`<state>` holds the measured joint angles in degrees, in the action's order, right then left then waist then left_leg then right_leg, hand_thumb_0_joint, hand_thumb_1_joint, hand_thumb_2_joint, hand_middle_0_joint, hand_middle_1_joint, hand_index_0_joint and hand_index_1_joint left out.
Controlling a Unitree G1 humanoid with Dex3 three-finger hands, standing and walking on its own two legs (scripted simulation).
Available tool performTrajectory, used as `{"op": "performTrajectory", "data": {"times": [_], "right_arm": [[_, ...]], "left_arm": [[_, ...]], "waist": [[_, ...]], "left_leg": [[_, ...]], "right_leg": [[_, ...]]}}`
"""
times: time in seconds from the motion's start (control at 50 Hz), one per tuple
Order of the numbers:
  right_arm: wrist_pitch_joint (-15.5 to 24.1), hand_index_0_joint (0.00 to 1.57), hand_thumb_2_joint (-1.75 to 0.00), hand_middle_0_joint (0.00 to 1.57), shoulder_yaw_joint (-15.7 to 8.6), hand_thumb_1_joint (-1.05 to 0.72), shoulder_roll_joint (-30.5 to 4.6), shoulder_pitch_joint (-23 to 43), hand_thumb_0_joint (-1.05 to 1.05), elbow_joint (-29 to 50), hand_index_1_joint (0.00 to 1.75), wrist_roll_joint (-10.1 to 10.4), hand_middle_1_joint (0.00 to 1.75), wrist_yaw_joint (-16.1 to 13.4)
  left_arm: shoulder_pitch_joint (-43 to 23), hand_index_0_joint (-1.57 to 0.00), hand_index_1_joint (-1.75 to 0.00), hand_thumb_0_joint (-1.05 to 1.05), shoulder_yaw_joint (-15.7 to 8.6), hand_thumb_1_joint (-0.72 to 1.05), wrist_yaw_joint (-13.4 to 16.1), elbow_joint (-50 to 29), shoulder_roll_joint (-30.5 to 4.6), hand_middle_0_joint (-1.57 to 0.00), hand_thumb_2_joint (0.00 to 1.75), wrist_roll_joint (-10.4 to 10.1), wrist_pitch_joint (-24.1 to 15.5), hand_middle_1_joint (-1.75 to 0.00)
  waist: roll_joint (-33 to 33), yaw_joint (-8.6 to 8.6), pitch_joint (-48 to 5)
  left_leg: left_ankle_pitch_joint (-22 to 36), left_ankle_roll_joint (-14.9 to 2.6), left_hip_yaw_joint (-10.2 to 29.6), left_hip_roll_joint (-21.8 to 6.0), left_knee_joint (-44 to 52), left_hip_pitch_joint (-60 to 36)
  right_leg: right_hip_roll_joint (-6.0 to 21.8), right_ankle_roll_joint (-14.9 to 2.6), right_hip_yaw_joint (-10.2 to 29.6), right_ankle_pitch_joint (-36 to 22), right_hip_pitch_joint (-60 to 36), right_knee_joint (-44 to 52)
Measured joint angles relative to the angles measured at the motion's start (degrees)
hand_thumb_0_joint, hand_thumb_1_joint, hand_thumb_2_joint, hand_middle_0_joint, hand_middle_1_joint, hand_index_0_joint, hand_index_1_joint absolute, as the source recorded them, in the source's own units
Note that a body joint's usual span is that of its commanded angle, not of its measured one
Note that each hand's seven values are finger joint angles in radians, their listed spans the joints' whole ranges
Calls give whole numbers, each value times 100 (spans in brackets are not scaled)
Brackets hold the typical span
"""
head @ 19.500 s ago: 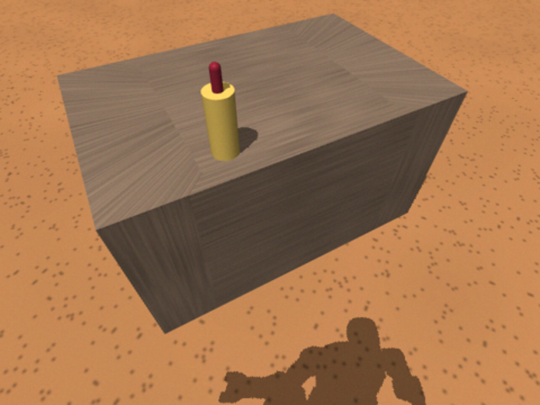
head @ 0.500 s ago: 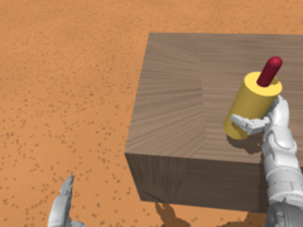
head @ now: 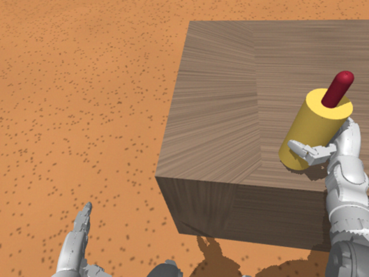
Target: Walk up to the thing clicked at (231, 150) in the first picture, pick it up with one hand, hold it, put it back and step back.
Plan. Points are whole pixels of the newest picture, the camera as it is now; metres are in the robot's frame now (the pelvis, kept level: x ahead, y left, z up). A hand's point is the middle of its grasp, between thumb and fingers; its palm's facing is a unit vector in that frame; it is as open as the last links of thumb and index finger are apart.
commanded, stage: lower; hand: right
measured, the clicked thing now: (315, 123) +0.44 -0.20 +0.08
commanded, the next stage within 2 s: loosen in 0.50 s
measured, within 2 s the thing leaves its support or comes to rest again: rests again in 0.34 s
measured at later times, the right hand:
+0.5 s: hand (307, 139) +0.45 -0.20 +0.01, palm faces +0.15 +0.99 +0.02, open 10.8 cm
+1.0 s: hand (309, 134) +0.46 -0.21 +0.02, palm faces +0.16 +0.99 +0.03, open 12.6 cm
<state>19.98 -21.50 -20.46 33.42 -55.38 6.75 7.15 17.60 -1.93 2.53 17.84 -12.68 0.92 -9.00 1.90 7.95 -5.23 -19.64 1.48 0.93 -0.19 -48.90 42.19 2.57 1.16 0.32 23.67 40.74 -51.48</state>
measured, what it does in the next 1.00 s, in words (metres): stands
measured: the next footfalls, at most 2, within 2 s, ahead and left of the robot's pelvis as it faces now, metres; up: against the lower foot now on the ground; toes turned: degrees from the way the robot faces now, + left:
none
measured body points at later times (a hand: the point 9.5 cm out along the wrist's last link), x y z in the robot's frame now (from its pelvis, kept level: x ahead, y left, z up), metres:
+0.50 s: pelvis -0.01 -0.01 -0.02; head +0.08 -0.04 +0.42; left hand +0.15 +0.26 -0.03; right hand +0.43 -0.26 +0.02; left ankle +0.04 +0.14 -0.69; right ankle +0.01 -0.13 -0.69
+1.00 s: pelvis -0.01 +0.00 -0.03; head +0.09 -0.04 +0.41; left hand +0.14 +0.26 -0.04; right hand +0.44 -0.26 +0.02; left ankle +0.04 +0.14 -0.69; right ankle +0.01 -0.13 -0.69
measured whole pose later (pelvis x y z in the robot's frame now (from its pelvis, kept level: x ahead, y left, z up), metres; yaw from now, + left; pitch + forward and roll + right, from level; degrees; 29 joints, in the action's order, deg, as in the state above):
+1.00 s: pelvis -0.01 +0.00 -0.03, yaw +0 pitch +18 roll +2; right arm 24.2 -24.0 -22.7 39.1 -58.6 4.7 6.2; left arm 23.3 -2.7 0.8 4.8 -13.7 2.4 -6.1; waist 1.3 9.7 -7.4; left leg -23.2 1.6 -0.1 -0.1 -59.4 54.3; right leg 2.5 1.1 1.9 27.7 53.7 -63.2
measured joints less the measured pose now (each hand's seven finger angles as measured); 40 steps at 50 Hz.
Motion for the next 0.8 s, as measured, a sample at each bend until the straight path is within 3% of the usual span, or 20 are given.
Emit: {"op": "performTrajectory", "data": {"times": [0.44,0.7,0.8], "right_arm": [[297,69,-109,64,-172,51,-110,280,0,-309,105,-188,103,-144],[429,71,-111,66,-225,54,-106,444,0,-423,104,-224,102,-119],[435,77,-101,72,-217,54,-155,466,0,-391,95,-220,93,-113]], "left_arm": [[283,-6,-5,-1,-29,-54,-107,-771,-30,-6,6,140,109,-4],[387,-6,-4,-1,-92,-53,-148,-1073,-76,-6,5,156,177,-4],[466,-7,-4,-1,-85,-50,-158,-1226,-81,-6,3,146,183,-5]], "waist": [[-22,167,-139],[-82,136,-190],[-74,152,-172]], "left_leg": [[-230,35,-30,17,-695,801],[-307,32,-88,9,-947,1070],[-317,23,-102,8,-994,1118]], "right_leg": [[10,-29,62,288,857,-807],[-2,-28,134,360,1161,-1086],[-5,-19,150,363,1211,-1126]]}}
